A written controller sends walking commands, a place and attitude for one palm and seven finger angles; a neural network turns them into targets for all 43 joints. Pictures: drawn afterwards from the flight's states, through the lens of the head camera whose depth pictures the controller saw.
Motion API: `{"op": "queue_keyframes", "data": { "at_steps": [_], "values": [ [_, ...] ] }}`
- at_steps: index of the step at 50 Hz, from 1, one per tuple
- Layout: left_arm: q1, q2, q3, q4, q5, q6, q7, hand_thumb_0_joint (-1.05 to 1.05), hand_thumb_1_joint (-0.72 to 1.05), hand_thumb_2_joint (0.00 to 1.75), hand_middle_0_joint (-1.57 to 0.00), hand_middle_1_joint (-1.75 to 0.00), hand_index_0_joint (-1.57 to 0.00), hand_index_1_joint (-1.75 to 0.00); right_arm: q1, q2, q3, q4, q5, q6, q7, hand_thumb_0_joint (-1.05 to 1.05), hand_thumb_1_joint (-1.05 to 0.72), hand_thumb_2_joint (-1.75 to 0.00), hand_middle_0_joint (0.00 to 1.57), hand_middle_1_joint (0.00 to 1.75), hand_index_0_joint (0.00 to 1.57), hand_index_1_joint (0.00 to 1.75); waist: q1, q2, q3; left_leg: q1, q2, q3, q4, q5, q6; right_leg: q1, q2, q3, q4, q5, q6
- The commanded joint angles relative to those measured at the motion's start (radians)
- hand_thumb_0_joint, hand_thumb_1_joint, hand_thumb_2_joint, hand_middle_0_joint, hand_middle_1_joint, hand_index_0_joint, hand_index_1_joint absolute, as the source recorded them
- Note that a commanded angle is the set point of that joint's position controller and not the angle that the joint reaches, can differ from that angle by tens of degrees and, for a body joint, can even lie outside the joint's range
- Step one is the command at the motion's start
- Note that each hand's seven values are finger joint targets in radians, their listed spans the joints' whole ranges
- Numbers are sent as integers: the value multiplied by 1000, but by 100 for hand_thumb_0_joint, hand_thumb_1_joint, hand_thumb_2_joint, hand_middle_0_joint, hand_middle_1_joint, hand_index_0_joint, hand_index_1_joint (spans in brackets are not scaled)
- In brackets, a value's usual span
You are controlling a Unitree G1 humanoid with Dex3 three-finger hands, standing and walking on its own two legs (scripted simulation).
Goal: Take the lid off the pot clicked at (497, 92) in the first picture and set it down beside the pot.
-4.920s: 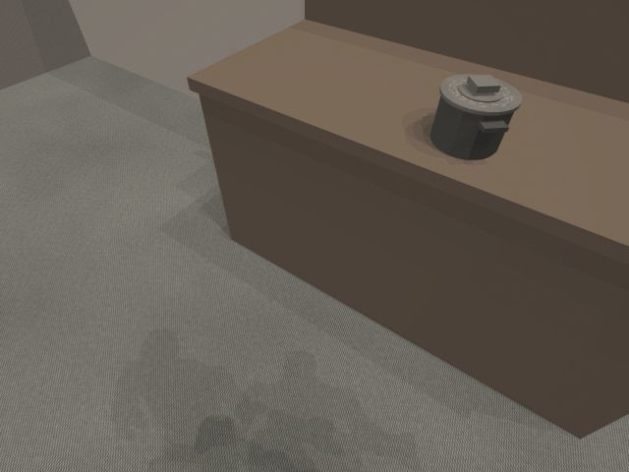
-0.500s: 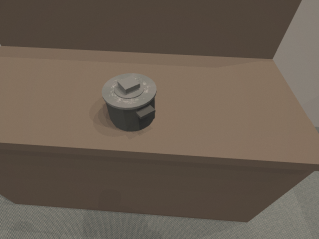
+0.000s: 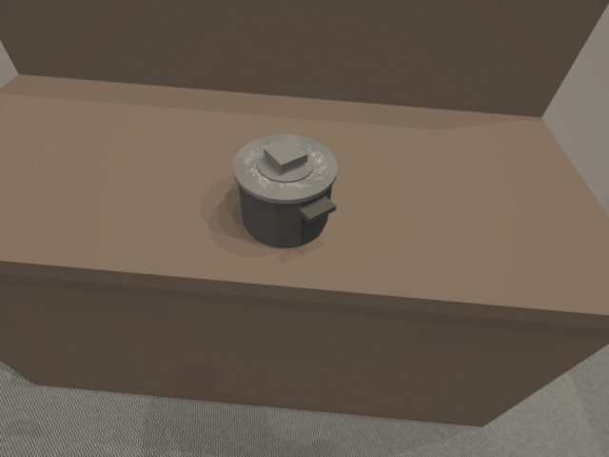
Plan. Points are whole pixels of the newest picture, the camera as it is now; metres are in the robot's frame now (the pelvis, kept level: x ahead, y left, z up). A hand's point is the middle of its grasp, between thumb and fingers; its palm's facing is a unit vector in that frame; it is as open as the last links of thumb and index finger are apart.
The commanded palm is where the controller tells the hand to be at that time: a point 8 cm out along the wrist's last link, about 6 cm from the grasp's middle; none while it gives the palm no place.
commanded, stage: look again from close up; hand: left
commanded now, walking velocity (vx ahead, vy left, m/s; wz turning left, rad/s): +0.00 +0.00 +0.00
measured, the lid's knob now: (285, 155) +0.53 +0.07 +0.12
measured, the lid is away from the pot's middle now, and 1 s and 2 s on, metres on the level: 0.00 0.00 0.00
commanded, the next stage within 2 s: lift the closed hand beside the body in 0.90 s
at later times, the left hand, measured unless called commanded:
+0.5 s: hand out of the picture -0.02 +0.18 -0.17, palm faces +0.01 -0.98 -0.19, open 7.4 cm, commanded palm none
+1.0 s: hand out of the picture -0.03 +0.16 -0.17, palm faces +0.01 -0.99 -0.17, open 7.4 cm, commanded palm +0.08 +0.21 -0.06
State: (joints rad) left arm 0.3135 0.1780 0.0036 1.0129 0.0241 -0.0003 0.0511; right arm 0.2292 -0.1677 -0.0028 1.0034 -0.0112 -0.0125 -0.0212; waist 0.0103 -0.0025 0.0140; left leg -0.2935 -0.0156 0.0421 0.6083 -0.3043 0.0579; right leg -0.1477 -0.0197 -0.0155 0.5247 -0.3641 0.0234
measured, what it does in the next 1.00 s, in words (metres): stands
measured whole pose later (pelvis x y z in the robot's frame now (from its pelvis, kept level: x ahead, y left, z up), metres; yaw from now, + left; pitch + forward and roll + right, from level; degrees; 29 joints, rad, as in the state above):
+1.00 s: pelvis -0.01 -0.01 +0.01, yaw +0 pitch -1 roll +0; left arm 0.33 0.17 -0.01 1.05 0.02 0.00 0.04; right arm 0.26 -0.15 0.00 1.07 0.00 -0.02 -0.02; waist 0.01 -0.03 0.06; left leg -0.24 -0.03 0.05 0.49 -0.23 0.05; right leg -0.12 -0.03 -0.01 0.46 -0.31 0.03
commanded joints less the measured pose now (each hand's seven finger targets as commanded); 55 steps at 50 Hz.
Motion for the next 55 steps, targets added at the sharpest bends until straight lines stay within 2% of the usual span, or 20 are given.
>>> {"op": "queue_keyframes", "data": {
  "at_steps": [1,4,9,12,18,24,26,29,33,39,43,44,48,49,50,51,52,53,54,55],
  "values": [
    [89,84,10,-42,-2,-2,-1,0,90,90,-20,-30,-20,-30,37,-127,-22,-58,-2,-13,-2,0,-90,-90,20,30,20,30,4,72,54,9,140,-209,-246,60,14,-96,-23,16,-55,36,-55],
    [95,95,8,-42,-3,-1,-5,0,90,90,-20,-30,-20,-30,35,-130,-20,-59,1,-17,-2,0,-90,-90,20,30,20,30,13,57,20,48,146,-212,-258,104,20,-83,-30,8,-60,61,-51],
    [93,107,8,-41,-6,-4,-6,0,90,90,-20,-30,-20,-30,49,-124,-19,-51,5,-21,-3,0,-90,-90,20,30,20,30,8,13,-6,82,134,-180,-230,199,13,-61,-51,20,-86,115,-49],
    [94,106,6,-36,-6,-2,-5,0,90,90,-20,-30,-20,-30,53,-128,-20,-42,5,-20,-3,0,-90,-90,20,30,20,30,5,42,8,86,129,-175,-237,194,8,-69,-57,25,-91,107,-45],
    [104,106,3,-19,-7,-3,-5,0,90,90,-20,-30,-20,-30,61,-117,-17,-24,9,-20,-4,0,-90,-90,20,30,20,30,4,24,35,83,117,-159,-235,190,5,-66,-70,32,-115,131,-45],
    [111,108,0,-6,-9,-7,-7,0,90,90,-20,-30,-20,-30,66,-108,-18,-9,11,-19,-4,0,-90,-90,20,30,20,30,4,-12,28,102,111,-142,-211,199,3,-65,-77,40,-129,163,-48],
    [112,100,1,-4,-9,-7,-6,0,90,90,-20,-30,-20,-30,66,-104,-19,-4,11,-19,-4,0,-90,-90,20,30,20,30,1,13,38,93,106,-141,-215,187,-1,-69,-81,46,-130,155,-49],
    [117,101,1,0,-9,-8,-7,0,90,90,-20,-30,-20,-30,68,-99,-18,1,12,-20,-5,0,-90,-90,20,30,20,30,5,0,38,96,108,-138,-210,198,0,-64,-79,44,-135,168,-50],
    [120,88,-1,6,-9,-9,-6,0,90,90,-20,-30,-20,-30,68,-93,-19,9,10,-18,-5,0,-90,-90,20,30,20,30,2,29,50,101,106,-135,-219,176,-4,-81,-80,51,-138,152,-51],
    [117,88,0,9,-10,-10,-8,0,90,90,-20,-30,-20,-30,74,-87,-20,13,11,-18,-7,0,-90,-90,20,30,20,30,4,-15,52,96,108,-134,-214,193,-3,-69,-78,48,-145,172,-52],
    [120,79,-2,12,-10,-11,-7,0,90,90,-20,-30,-20,-30,73,-84,-20,18,11,-18,-7,0,-90,-90,20,30,20,30,1,13,48,110,106,-129,-215,190,-7,-77,-81,57,-146,169,-53],
    [121,87,-1,10,-11,-12,-8,0,90,90,-20,-30,-20,-30,74,-83,-19,19,12,-19,-7,0,-90,-90,20,30,20,30,5,-8,41,107,110,-129,-209,209,-4,-61,-82,52,-150,188,-53],
    [115,77,-2,14,-11,-11,-7,0,90,90,-20,-30,-20,-30,77,-79,-19,26,12,-18,-7,0,-90,-90,20,30,20,30,1,12,58,105,108,-124,-215,201,-9,-73,-82,57,-151,177,-53],
    [118,82,-1,14,-11,-12,-8,0,90,90,-20,-30,-20,-30,77,-76,-19,28,12,-18,-7,0,-90,-90,20,30,20,30,6,-10,62,96,109,-128,-215,198,-7,-65,-80,54,-157,180,-53],
    [127,82,-1,38,10,-37,25,0,90,90,-20,-30,-20,-30,-1,-126,-12,-32,8,-21,-1,0,-90,-90,20,30,20,30,12,38,72,72,110,-100,-48,336,-32,-99,-104,109,-173,375,-48],
    [-524,230,-23,-1261,-115,-190,36,0,90,90,-24,-35,-24,-35,46,-217,-29,-339,81,-195,2,0,-90,-90,20,30,20,30,-17,198,-402,325,35,-129,-203,329,-77,-12,-28,-2,-80,323,-62],
    [-147,209,-5,-1072,-38,-112,89,0,90,90,-29,-40,-29,-40,-38,-168,8,-296,85,-266,-40,0,-90,-90,20,30,20,30,13,368,-407,377,68,-110,-209,347,-97,-68,-10,-11,-45,228,-86],
    [-70,123,-7,-917,-52,-51,117,0,90,90,-33,-44,-33,-44,-42,-169,3,-201,82,-275,-58,0,-90,-90,20,30,20,30,2,287,-323,303,68,-124,-220,307,-103,-52,-10,-35,-51,244,-75],
    [117,57,-35,-834,-53,18,135,0,90,90,-38,-49,-38,-49,-51,-150,-9,-222,103,-271,-42,0,-90,-90,20,30,20,30,0,215,-219,252,65,-145,-252,212,-104,-78,-6,-50,-75,210,-61],
    [120,31,-45,-901,-54,16,133,0,90,90,-42,-54,-42,-54,-55,-152,0,-280,74,-277,-34,0,-90,-90,20,30,20,30,3,123,-112,219,54,-147,-274,154,-90,-73,12,-64,-96,188,-57]
  ]
}}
